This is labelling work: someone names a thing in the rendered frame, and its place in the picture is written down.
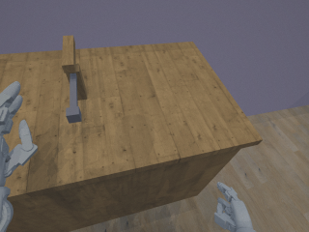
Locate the left robot hand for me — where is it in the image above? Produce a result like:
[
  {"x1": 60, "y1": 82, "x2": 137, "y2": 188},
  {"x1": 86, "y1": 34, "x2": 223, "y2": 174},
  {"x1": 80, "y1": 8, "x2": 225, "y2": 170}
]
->
[{"x1": 0, "y1": 81, "x2": 38, "y2": 187}]

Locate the right robot hand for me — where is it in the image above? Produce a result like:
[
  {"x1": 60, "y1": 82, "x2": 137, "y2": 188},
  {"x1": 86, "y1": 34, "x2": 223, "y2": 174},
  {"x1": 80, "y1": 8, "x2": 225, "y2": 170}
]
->
[{"x1": 214, "y1": 182, "x2": 253, "y2": 232}]

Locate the tap lever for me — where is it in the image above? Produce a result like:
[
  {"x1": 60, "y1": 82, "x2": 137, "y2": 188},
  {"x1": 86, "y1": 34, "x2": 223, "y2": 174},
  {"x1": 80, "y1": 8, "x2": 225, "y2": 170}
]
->
[{"x1": 66, "y1": 73, "x2": 82, "y2": 124}]

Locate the counter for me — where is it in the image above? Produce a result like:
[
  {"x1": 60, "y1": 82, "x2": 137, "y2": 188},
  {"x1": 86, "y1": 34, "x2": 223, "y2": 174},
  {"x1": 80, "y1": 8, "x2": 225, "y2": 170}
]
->
[{"x1": 0, "y1": 35, "x2": 263, "y2": 232}]

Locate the left robot forearm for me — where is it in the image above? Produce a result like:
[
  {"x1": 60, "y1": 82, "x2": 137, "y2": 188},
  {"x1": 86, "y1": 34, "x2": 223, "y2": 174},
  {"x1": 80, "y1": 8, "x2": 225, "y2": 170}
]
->
[{"x1": 0, "y1": 187, "x2": 14, "y2": 232}]

